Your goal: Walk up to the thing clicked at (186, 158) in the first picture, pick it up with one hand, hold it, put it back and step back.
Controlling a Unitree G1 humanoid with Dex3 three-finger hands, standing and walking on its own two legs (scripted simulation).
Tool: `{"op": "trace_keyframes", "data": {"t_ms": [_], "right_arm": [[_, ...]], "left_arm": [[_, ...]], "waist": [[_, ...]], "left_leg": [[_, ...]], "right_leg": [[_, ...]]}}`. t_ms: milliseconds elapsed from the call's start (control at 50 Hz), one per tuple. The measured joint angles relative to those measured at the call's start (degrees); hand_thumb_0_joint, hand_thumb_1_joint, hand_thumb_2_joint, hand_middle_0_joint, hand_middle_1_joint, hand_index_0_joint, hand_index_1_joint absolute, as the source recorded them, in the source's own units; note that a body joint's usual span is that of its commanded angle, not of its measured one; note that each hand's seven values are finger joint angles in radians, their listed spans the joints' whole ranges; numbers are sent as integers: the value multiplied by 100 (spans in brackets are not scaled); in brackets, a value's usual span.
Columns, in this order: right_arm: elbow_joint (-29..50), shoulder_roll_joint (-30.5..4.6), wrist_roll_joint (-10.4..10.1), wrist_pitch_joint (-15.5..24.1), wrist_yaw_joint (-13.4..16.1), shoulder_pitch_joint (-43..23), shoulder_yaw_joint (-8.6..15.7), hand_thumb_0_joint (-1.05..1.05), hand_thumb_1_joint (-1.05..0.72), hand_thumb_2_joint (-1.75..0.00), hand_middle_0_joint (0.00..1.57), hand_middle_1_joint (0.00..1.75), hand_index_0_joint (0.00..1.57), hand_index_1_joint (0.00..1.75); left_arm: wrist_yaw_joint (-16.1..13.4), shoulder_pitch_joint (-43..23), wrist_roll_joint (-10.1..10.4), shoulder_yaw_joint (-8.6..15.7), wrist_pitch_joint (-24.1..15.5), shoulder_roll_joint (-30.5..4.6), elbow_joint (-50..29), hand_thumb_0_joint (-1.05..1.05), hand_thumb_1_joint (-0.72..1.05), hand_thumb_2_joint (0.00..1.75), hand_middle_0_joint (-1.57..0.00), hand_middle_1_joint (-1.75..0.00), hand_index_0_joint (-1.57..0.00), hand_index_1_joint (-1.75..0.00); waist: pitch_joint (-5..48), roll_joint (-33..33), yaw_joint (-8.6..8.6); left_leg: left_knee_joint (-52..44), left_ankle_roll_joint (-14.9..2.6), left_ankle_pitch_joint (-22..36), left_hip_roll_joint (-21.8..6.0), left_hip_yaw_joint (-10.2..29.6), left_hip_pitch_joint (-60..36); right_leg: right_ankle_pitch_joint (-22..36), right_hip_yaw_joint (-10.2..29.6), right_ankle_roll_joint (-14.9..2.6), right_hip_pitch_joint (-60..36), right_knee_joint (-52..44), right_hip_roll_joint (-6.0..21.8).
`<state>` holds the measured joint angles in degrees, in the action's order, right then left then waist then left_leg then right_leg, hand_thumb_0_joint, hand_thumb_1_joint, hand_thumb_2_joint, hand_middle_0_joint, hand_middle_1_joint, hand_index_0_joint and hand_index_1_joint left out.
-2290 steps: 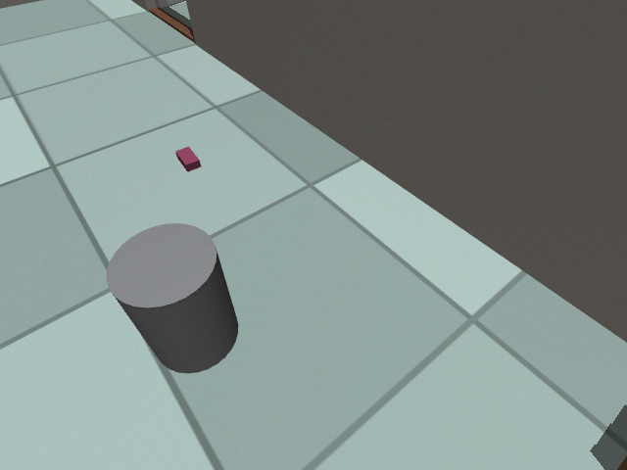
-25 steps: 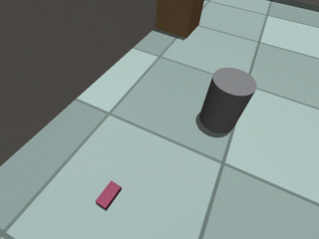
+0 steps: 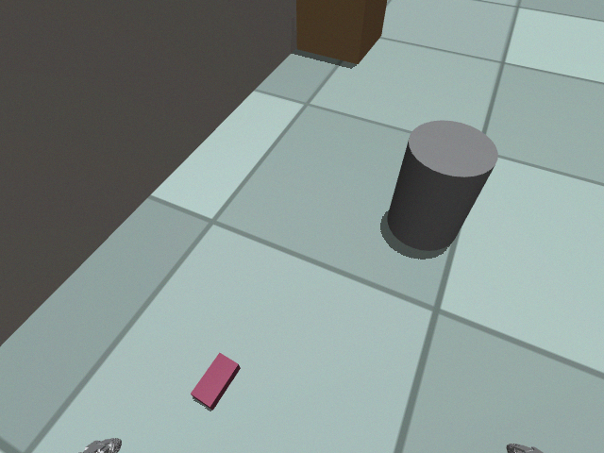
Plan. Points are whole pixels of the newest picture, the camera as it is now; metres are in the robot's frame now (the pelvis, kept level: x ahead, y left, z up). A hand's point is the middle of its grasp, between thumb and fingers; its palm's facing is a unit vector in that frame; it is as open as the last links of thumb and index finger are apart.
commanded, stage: walk up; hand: left
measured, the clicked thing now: (216, 380) +0.42 +0.29 -0.75
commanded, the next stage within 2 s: stand in 0.92 s
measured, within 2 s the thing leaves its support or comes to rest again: neither
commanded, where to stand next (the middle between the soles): +0.01 -0.01 m, yaw +0 degrees
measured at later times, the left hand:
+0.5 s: hand out of the picture +0.08 +0.24 -0.15, palm faces -0.02 -0.94 -0.33, open 7.4 cm
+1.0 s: hand out of the picture +0.07 +0.24 -0.15, palm faces -0.02 -0.95 -0.32, open 7.4 cm
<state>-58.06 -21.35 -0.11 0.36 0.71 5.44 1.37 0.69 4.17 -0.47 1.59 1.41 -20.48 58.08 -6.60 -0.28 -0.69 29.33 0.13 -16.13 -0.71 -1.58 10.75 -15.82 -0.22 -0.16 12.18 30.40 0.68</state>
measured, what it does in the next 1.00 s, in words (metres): stands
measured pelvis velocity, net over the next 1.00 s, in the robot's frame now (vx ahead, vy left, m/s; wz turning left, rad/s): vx -0.01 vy -0.01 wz -0.01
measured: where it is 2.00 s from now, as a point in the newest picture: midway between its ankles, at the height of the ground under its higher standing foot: outside the picture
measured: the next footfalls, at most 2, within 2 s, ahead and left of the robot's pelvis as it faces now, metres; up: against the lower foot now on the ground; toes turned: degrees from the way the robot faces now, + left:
none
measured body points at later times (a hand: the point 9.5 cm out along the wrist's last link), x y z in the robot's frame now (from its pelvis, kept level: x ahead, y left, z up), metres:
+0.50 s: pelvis -0.02 -0.01 +0.01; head +0.01 -0.01 +0.46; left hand +0.08 +0.29 -0.12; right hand +0.06 -0.32 -0.12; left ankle +0.00 +0.12 -0.74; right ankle +0.01 -0.12 -0.74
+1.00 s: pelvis -0.01 -0.01 +0.01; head +0.00 -0.01 +0.46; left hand +0.07 +0.29 -0.12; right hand +0.06 -0.32 -0.12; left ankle +0.00 +0.12 -0.74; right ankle +0.01 -0.12 -0.74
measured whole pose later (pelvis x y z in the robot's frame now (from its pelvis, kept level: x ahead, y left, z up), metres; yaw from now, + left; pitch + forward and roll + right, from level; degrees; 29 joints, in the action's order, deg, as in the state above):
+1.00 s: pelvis -0.01 -0.01 +0.01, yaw -1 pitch -2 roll +0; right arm -62.3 -20.9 1.0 0.4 -0.1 7.0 0.3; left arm 1.4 6.2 -0.8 1.4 0.4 -19.8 62.6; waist -3.1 0.2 -0.2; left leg 21.4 1.2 -11.0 -2.3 -1.7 8.6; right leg -9.7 -0.2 -0.9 9.6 20.9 -1.0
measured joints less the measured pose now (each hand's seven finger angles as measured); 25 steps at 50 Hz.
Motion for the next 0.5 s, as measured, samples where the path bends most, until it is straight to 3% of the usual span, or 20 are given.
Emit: {"op": "trace_keyframes", "data": {"t_ms": [280,500], "right_arm": [[-196,-38,65,-12,-13,116,-40,1,-90,-90,21,30,20,30],[-273,42,76,0,-52,178,-69,1,-90,-90,21,30,20,30]], "left_arm": [[79,-171,1,0,35,-26,93,1,91,90,-20,-30,-21,-30],[108,36,-20,64,37,3,282,1,91,90,-20,-30,-21,-30]], "waist": [[116,168,123],[138,51,73]], "left_leg": [[-343,80,230,-129,-23,-127],[-585,108,430,-155,-19,-136]], "right_leg": [[303,16,-73,-143,-433,-135],[503,11,-95,-153,-680,-164]]}}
